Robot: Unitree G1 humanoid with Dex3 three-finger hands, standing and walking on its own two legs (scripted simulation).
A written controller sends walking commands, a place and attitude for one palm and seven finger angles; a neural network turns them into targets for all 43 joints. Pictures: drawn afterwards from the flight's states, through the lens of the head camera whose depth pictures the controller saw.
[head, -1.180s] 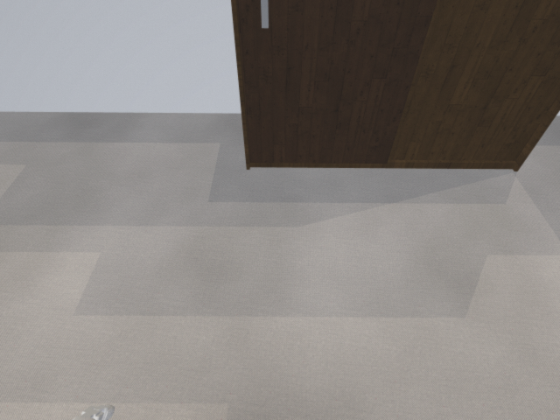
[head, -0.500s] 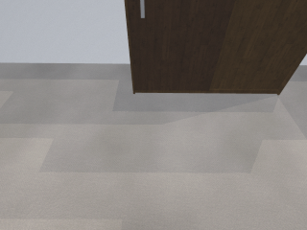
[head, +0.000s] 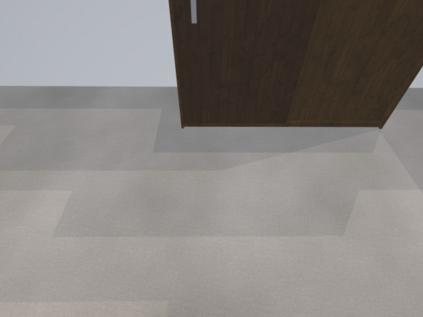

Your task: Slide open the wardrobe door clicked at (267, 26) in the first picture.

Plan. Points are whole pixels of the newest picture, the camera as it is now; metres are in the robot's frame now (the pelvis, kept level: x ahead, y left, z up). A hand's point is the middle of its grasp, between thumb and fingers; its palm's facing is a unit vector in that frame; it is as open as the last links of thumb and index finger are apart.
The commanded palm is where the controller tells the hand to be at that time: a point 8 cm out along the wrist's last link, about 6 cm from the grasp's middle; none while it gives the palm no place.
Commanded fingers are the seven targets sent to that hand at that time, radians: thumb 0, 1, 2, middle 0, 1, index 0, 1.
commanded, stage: look at it before walking up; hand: left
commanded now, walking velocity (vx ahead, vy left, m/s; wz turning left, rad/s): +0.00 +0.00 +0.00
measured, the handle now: out of the picture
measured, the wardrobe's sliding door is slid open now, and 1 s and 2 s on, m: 0.00 0.00 0.00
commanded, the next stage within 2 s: walk to a spot facing it in 0.26 s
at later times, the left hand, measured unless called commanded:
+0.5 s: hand out of the picture +0.07 +0.24 -0.16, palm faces -0.03 -0.95 -0.31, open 7.4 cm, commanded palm none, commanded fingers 0.00 0.90 0.90 -0.20 -0.30 -0.20 -0.30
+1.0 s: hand (151, 262) +0.28 +0.17 -0.19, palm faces -0.10 -0.97 -0.21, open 7.3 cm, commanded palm none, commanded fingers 0.00 0.90 0.90 -0.20 -0.30 -0.20 -0.30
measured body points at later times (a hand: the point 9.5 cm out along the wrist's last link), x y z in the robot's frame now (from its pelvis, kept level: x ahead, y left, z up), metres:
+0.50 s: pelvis +0.02 +0.00 +0.00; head +0.01 +0.00 +0.45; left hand +0.07 +0.29 -0.14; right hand +0.08 -0.28 -0.14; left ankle +0.01 +0.13 -0.74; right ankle +0.01 -0.11 -0.74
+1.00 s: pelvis +0.18 -0.01 -0.03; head +0.22 -0.02 +0.42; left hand +0.29 +0.22 -0.17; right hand -0.01 -0.19 -0.16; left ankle +0.01 +0.13 -0.74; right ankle +0.29 -0.12 -0.74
